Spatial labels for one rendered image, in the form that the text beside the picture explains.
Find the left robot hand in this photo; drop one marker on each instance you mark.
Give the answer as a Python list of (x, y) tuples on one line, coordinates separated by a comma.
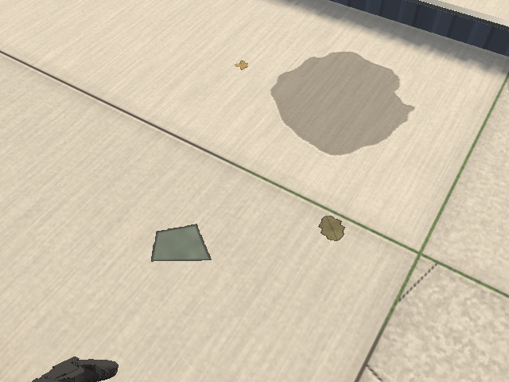
[(75, 370)]

